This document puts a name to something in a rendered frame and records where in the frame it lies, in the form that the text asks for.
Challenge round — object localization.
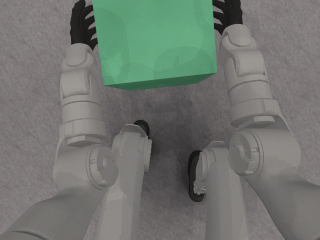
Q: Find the robot left forearm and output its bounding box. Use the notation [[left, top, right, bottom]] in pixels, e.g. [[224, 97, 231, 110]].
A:
[[53, 43, 107, 182]]

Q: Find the carton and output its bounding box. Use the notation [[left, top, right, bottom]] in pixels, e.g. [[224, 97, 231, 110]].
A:
[[92, 0, 217, 91]]

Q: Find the right robot shin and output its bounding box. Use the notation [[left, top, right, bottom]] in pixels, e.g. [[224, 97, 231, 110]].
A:
[[193, 141, 225, 194]]

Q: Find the robot right upper arm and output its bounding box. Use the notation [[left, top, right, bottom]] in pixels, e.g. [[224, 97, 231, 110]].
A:
[[227, 128, 320, 240]]

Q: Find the robot right hand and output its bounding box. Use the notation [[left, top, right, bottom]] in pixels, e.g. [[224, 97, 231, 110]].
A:
[[212, 0, 243, 35]]

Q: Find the robot left upper arm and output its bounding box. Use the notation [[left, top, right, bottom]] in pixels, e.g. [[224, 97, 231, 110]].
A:
[[0, 144, 119, 240]]

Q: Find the left robot foot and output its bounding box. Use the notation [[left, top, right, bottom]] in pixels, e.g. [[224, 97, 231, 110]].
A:
[[133, 120, 150, 140]]

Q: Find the robot left hand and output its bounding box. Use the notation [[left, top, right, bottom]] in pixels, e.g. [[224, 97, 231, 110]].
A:
[[70, 0, 98, 51]]

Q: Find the robot right forearm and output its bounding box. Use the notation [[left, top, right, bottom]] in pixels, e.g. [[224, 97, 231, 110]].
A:
[[217, 24, 301, 153]]

